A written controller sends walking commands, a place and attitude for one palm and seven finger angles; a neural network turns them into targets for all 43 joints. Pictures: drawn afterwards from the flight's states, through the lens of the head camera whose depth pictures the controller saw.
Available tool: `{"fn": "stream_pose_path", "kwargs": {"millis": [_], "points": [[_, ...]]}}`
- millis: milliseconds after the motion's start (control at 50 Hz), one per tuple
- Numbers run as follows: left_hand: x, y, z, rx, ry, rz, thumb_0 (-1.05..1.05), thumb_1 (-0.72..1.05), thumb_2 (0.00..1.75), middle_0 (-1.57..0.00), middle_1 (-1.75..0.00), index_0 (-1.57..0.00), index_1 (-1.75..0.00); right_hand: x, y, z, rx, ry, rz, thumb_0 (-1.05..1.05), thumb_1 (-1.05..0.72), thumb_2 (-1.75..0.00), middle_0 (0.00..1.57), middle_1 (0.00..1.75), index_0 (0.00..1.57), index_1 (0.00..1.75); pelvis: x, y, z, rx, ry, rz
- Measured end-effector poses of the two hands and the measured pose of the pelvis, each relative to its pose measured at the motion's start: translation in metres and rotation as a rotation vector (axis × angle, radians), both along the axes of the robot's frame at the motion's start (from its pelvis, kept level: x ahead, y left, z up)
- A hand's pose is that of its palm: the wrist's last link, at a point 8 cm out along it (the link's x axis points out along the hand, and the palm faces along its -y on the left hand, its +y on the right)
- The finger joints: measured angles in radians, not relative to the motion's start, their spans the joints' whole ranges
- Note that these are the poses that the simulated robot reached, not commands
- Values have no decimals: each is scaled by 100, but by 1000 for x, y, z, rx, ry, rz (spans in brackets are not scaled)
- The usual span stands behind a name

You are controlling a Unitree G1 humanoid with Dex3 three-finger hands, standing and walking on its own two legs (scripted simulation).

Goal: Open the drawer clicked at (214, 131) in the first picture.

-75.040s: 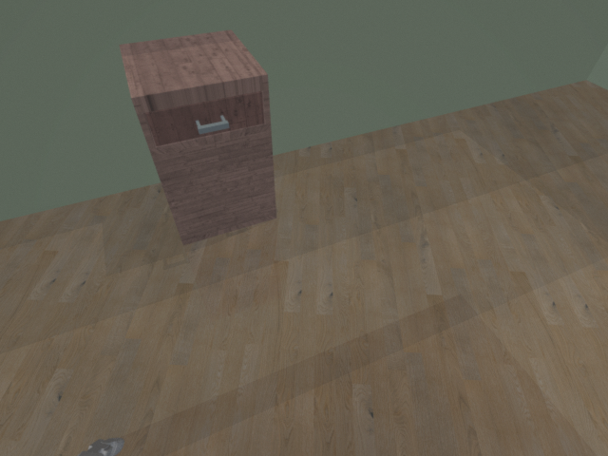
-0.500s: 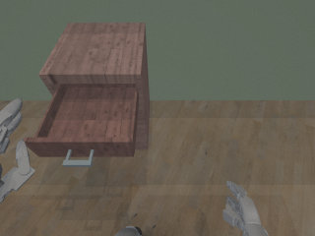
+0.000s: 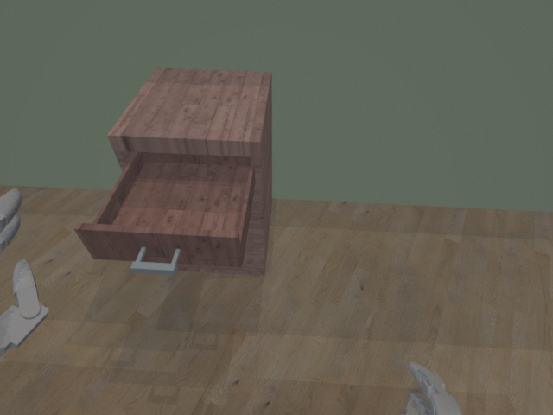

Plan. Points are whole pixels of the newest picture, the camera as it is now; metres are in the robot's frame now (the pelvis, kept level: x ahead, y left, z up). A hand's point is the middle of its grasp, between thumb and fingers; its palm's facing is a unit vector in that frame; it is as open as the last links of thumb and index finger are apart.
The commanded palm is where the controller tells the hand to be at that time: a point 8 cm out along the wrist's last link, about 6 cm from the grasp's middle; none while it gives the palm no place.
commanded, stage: stop stepping back and stand still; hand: left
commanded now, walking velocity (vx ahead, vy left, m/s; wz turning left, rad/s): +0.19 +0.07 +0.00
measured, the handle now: (157, 260) +0.49 +0.30 -0.19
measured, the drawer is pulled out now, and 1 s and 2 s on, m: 0.30 0.30 0.30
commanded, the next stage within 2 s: let the arm hang, fingers relaxed in 0.30 s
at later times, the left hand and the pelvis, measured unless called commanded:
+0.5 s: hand (86, 343) +0.20 +0.25 +0.06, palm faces +0.22 -0.83 -0.51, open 7.4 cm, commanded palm none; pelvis -0.01 +0.00 -0.01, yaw +2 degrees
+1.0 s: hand out of the picture -0.05 +0.22 -0.16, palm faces +0.05 -0.97 -0.23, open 7.3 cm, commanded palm none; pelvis -0.01 +0.03 +0.01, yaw +1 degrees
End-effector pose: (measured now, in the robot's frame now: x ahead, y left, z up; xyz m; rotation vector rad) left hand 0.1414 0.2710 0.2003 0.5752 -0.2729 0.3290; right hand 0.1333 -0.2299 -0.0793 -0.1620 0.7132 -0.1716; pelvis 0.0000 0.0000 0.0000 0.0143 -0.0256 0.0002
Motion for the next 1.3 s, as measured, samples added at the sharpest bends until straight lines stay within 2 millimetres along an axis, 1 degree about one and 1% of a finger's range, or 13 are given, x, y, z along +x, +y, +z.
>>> {"fn": "stream_pose_path", "kwargs": {"millis": [100, 220, 340, 420, 460, 540, 620, 660, 700, 840, 940, 1080, 1300], "points": [[-5, 1, -8, -42, -27, 37, 1, 89, 90, -21, -30, -21, -30, -6, 0, -11, 18, 55, 16, 1, -90, -90, 20, 30, 20, 30, -8, -1, 0, -7, 14, 4], [-2, 4, -31, -115, 54, 29, 2, 89, 90, -21, -30, -21, -30, -18, -7, 1, -47, 77, 6, 1, -90, -90, 20, 30, 20, 30, -16, 2, 3, -9, 30, 8], [-4, 0, -20, -58, 51, -15, 2, 89, 90, -21, -30, -21, -30, -24, -9, 6, -52, 44, -26, 1, -91, -90, 20, 30, 20, 30, -11, 1, 2, 7, 22, -2], [4, 4, -17, 6, 57, 16, 2, 89, 90, -21, -30, -21, -30, -18, -7, -8, -16, 65, 12, 1, -91, -90, 20, 30, 20, 30, -4, -3, -1, 9, 41, 3], [19, 11, -56, -30, 211, 40, 1, 89, 90, -20, -30, -21, -30, -14, -9, -25, 12, 121, 45, 1, -90, -90, 20, 30, 20, 30, -7, -2, -4, -10, 48, 18], [20, 14, -177, -249, 663, 129, 1, 90, 90, -20, -30, -20, -30, -17, -11, -45, 33, 228, 60, 1, -91, -90, 20, 30, 20, 30, -9, 1, -6, -12, 35, 51], [-32, -16, -281, -461, 1061, 176, 1, 91, 90, -20, -30, -20, -29, -32, -11, -41, 5, 305, 34, 1, -91, -90, 20, 30, 20, 30, -12, 2, -6, -5, 2, 41], [-66, -35, -318, -553, 1228, 169, 1, 91, 90, -20, -30, -20, -29, -44, -9, -39, -18, 337, 18, 1, -91, -90, 20, 30, 20, 30, -12, 4, -7, -19, -11, 38], [-97, -44, -339, -637, 1330, 216, 0, 94, 90, -20, -30, -20, -29, -60, -6, -37, -40, 393, 11, 1, -91, -90, 20, 30, 20, 30, -12, 6, -6, -21, -17, 36], [-166, -23, -344, -657, 1546, 331, -1, 98, 90, -20, -30, -20, -30, -109, 10, -39, -40, 596, 0, 1, -91, -90, 20, 30, 20, 30, -12, 14, 6, -34, 7, 33], [-190, -10, -333, -622, 1630, 383, 0, 94, 90, -20, -30, -20, -29, -131, 30, -50, 18, 649, -30, 1, -91, -90, 20, 30, 20, 30, -11, 25, 9, -30, 5, 20], [-181, -3, -328, -592, 1617, 377, 1, 92, 90, -20, -30, -20, -29, -152, 53, -60, 80, 684, -52, 1, -92, -90, 20, 30, 20, 30, -11, 37, 10, -21, -13, 7], [-155, -14, -335, -602, 1564, 295, 1, 92, 90, -20, -30, -20, -29, -177, 73, -61, 116, 710, -88, 0, -91, -90, 20, 30, 20, 30, -15, 43, 10, -16, -24, -5]]}}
